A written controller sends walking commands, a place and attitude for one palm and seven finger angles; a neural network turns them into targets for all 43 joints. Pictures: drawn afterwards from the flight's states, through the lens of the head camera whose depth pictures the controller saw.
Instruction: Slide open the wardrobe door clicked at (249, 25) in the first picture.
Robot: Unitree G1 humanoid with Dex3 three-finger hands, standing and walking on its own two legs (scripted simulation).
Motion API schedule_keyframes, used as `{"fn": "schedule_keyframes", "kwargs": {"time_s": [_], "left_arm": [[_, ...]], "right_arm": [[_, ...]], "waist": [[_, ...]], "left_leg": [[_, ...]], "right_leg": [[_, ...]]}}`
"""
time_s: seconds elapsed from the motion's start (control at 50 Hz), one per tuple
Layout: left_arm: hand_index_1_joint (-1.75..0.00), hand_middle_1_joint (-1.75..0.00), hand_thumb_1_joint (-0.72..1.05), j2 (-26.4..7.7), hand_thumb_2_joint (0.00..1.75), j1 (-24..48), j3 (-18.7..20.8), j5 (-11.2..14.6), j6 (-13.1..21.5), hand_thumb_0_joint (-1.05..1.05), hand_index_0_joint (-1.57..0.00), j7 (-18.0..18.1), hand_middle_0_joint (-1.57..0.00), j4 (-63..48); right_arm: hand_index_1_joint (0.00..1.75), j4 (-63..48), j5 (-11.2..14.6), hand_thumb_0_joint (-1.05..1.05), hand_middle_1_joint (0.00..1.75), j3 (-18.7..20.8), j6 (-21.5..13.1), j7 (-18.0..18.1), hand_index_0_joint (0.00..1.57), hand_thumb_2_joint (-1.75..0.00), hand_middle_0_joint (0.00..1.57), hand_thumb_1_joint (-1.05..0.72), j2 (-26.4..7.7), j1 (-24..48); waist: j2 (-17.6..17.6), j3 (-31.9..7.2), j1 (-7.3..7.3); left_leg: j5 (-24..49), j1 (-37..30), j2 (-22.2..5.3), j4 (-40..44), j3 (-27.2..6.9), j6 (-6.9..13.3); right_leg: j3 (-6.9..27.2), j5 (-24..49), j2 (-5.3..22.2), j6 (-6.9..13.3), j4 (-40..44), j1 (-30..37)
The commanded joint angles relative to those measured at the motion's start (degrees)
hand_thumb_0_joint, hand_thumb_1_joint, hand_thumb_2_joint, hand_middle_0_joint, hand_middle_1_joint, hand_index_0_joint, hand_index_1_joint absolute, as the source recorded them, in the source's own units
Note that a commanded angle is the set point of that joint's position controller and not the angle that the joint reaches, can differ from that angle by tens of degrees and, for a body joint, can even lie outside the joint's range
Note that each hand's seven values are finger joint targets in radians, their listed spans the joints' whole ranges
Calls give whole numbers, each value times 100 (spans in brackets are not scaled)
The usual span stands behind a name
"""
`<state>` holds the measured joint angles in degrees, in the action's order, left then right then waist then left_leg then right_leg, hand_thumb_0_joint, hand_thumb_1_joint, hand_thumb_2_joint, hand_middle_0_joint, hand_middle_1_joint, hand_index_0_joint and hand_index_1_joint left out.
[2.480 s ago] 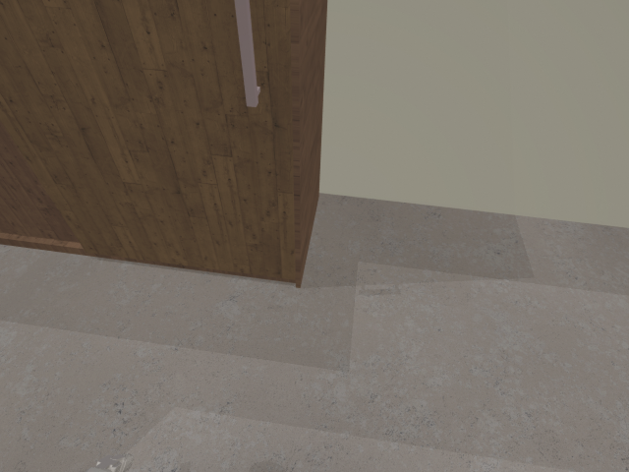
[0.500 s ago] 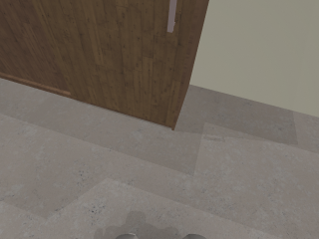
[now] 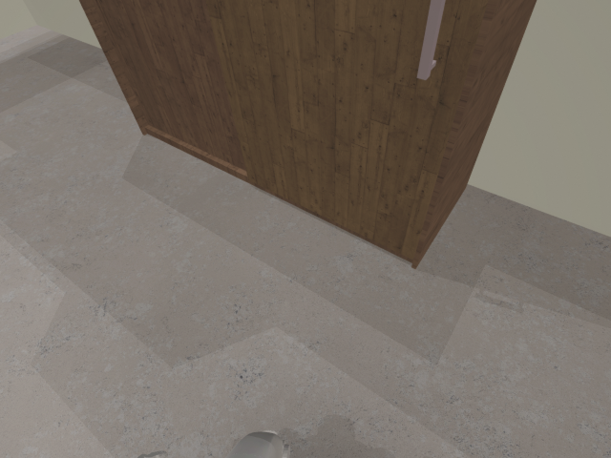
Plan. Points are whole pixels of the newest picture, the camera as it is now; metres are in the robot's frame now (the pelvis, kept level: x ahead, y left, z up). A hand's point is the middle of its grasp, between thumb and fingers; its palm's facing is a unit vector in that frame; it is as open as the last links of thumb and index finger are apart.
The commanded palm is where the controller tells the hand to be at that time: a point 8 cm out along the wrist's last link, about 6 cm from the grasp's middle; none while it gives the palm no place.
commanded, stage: walk to a spot facing it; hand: right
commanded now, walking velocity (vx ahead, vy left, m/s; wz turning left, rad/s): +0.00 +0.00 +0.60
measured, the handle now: out of the picture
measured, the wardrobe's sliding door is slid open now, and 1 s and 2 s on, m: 0.00 0.00 0.00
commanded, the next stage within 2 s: turn to face it in 1.96 s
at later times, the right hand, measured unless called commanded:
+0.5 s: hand out of the picture +0.15 -0.14 -0.16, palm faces -0.30 +0.93 -0.20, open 7.4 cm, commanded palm none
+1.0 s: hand (356, 347) +0.33 -0.06 -0.17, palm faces -0.59 +0.80 -0.13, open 7.4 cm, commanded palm none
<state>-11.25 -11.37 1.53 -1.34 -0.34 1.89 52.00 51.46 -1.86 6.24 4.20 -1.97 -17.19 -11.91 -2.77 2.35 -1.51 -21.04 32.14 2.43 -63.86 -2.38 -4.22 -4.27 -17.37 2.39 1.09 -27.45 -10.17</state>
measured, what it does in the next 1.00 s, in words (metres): walks ahead, turning left: left foot, then right foot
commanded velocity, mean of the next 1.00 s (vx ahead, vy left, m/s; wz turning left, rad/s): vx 0.24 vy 0.00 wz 0.60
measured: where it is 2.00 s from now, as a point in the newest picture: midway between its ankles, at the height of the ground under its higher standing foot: (236, 399)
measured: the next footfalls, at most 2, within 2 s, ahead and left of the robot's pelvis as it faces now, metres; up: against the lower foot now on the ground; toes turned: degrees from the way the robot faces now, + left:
left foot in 0.26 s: +0.02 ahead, +0.16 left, +0.00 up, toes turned +15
right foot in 0.60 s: +0.16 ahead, -0.07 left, +0.00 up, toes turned +15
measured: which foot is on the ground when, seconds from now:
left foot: up 0.00-0.24, down 0.26-0.60, up 0.62-1.00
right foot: down 0.00-0.24, up 0.26-0.58, down 0.60-1.00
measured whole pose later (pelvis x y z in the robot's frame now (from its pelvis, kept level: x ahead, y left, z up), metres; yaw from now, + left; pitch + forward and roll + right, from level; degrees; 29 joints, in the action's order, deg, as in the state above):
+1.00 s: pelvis +0.16 +0.04 +0.00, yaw +37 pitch -1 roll +1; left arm -6.1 -27.0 1.1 -1.5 4.0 1.5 61.4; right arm 55.5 -2.4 5.5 3.2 -3.4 -11.6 -10.4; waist -1.9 3.2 1.9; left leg -9.1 36.7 -5.4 -57.6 5.1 -2.3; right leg -20.9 -20.2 5.3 0.0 -20.3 1.3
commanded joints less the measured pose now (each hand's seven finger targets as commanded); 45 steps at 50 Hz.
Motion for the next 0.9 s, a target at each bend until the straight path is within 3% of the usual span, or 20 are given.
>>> {"fn": "schedule_keyframes", "kwargs": {"time_s": [0.0, 0.1, 0.18, 0.2, 0.22, 0.24, 0.28, 0.3, 0.32, 0.36, 0.48, 0.54, 0.56, 0.58, 0.6, 0.62, 0.66, 0.72, 0.82, 0.88], "left_arm": [[-30, -30, 90, -1079, 90, -408, 332, -3, 162, 0, -20, 64, -20, -312], [-30, -30, 90, -1287, 90, -565, 423, -25, 125, 0, -20, 5, -20, -186], [-30, -30, 90, -1399, 90, -487, 469, -10, 95, 0, -20, -44, -20, -155], [-30, -30, 90, -1292, 90, -576, 446, 42, 83, 0, -20, -89, -20, -172], [-30, -30, 90, -820, 90, -576, 299, 66, 60, 0, -20, -134, -20, -383], [-30, -30, 90, -825, 90, -114, 258, 29, 5, 0, -20, -79, -20, -629], [-30, -30, 90, -883, 90, 368, 260, 21, -11, 0, -20, -80, -20, -697], [-30, -30, 90, -964, 90, 368, 285, -9, 0, 0, -20, -132, -20, -606], [-30, -30, 90, -887, 90, 251, 294, -33, -6, 0, -20, -180, -20, -511], [-30, -30, 90, -799, 90, 11, 297, -44, -18, 0, -20, -224, -20, -390], [-30, -30, 90, -691, 90, -22, 300, 8, 134, 0, -20, -271, -20, -533], [-30, -30, 90, -689, 90, -796, 299, 34, 273, 0, -20, -190, -20, -323], [-30, -30, 90, -915, 90, -1364, 346, 37, 326, 0, -20, -102, -20, -138], [-30, -30, 90, -1550, 90, -1868, 466, -58, 351, 0, -20, -58, -20, -17], [-30, -30, 90, -1788, 90, -1889, 455, -44, 344, 0, -20, -52, -20, -78], [-30, -30, 90, -1500, 90, -1563, 396, -62, 362, 0, -20, -41, -20, -70], [-30, -30, 90, -1028, 90, -865, 249, -30, 428, 0, -20, -25, -20, -159], [-30, -30, 90, -680, 90, -921, 187, 23, 530, 0, -20, 18, -20, -26], [-30, -30, 90, -472, 90, -1555, 177, 50, 575, 0, -20, 39, -20, 383], [-30, -30, 90, -420, 90, -1790, 168, 33, 564, 0, -20, 39, -20, 587]], "right_arm": [[30, -571, 50, 0, 30, -50, -93, -35, 20, -90, 20, -90, -112, 527], [30, -653, 59, 0, 30, -108, -115, -49, 20, -90, 20, -90, -47, 753], [30, -539, 64, 0, 30, -78, -236, -20, 20, -90, 20, -90, -166, 314], [30, -426, 43, 0, 30, -38, -311, 28, 20, -90, 20, -90, -475, -124], [30, -278, 6, 0, 30, 92, -393, 119, 20, -90, 20, -90, -1151, -626], [30, -211, 118, 0, 30, 136, -356, 197, 20, -90, 20, -90, -1334, -933], [30, -280, 98, 0, 30, 136, -336, 254, 20, -90, 20, -90, -1101, -616], [30, -336, 86, 0, 30, 77, -339, 265, 20, -90, 20, -90, -899, -312], [30, -396, 61, 0, 30, 20, -371, 248, 20, -90, 20, -90, -810, -65], [30, -388, 45, 0, 30, -9, -446, 207, 20, -90, 20, -90, -791, 33], [30, -281, 19, 0, 30, 16, -505, 144, 20, -90, 20, -90, -871, -87], [30, -306, 43, 0, 30, 33, -472, 131, 20, -90, 20, -90, -733, 143], [30, -359, 53, 0, 30, -21, -443, 110, 20, -90, 20, -90, -449, 197], [30, -490, 112, 0, 30, -111, -399, 41, 20, -90, 20, -90, 43, 121], [30, -688, 78, 0, 30, -107, -441, 20, 20, -90, 20, -90, 37, 263], [30, -636, -1, 0, 30, -32, -431, 8, 20, -90, 20, -90, -118, 613], [30, -368, -32, 0, 30, 37, -401, -123, 20, -90, 20, -90, -83, 220], [30, -67, -24, 0, 30, 15, -303, -134, 20, -90, 20, -90, 180, -257], [30, -110, -28, 0, 30, -24, -260, -113, 20, -90, 20, -90, 376, 75], [30, -194, -25, 0, 30, -62, -258, -129, 20, -90, 20, -90, 452, 499]], "waist": [[1078, 16, 342], [1396, -90, 436], [1219, -425, 183], [583, -713, -37], [-1255, -1049, -237], [-1311, -1041, -440], [-1239, -670, -394], [-723, -490, -262], [-461, -345, -63], [-448, -191, 71], [-711, 38, 88], [-507, -185, 439], [184, -365, 698], [2045, -440, 872], [2290, -156, 783], [1751, 361, 741], [953, 702, 250], [1080, 338, 113], [839, 315, 221], [862, 495, 311]], "left_leg": [[-177, 351, -357, 406, 287, -53], [-300, -506, -404, 1674, 624, 79], [472, -1764, -271, 3296, 793, 310], [1350, -2875, -533, 4002, 478, 459], [2676, -4161, -2054, 4311, -1468, 1026], [3460, -3912, -2633, 4296, -2205, 1584], [1096, -3408, -2162, 4691, -2331, 1700], [416, -3033, -1959, 4735, -1992, 1643], [213, -2576, -1757, 4783, -1669, 1508], [-81, -2024, -1524, 4939, -1426, 1401], [-730, -1432, -1342, 5042, -1691, 1415], [-669, -850, -965, 4337, -1509, 1147], [-696, -289, -589, 3459, -1221, 919], [-1256, 798, 231, 1566, -390, 593], [-1249, 1207, -48, 510, 15, 460], [-805, 1135, -296, -180, -170, 451], [212, 972, -584, -617, 46, 392], [1054, 684, -635, -781, 144, 260], [1321, 1278, -727, -478, 364, 169], [1254, 1541, -862, 26, 544, 165]], "right_leg": [[643, 2735, 1478, 746, 786, 662], [246, 3220, 1679, 694, 495, 625], [-201, 3118, 1634, 250, -441, 322], [-496, 2653, 1486, -77, -1399, -307], [-856, -620, 748, -453, -2775, -2006], [-122, -2023, 419, -502, -3648, -2645], [353, -1483, 571, -470, -4019, -3082], [332, -1095, 644, -474, -3915, -2882], [217, -825, 616, -524, -3718, -2569], [62, -478, 529, -578, -3327, -2202], [-79, -410, 175, -524, -1713, -1380], [-293, 75, -40, -490, -294, 209], [-13, -286, 259, -458, 338, 1198], [1976, -2075, 1813, -60, 1277, 1742], [3246, -3237, 2877, 384, 2018, 1112], [3362, -3589, 2804, 405, 2393, 221], [1914, -2348, 2164, 153, 2250, -184], [366, -396, 1628, -99, 1898, 49], [-295, 1233, 1658, 2, 1666, 905], [-524, 1677, 1827, 266, 1612, 1218]]}}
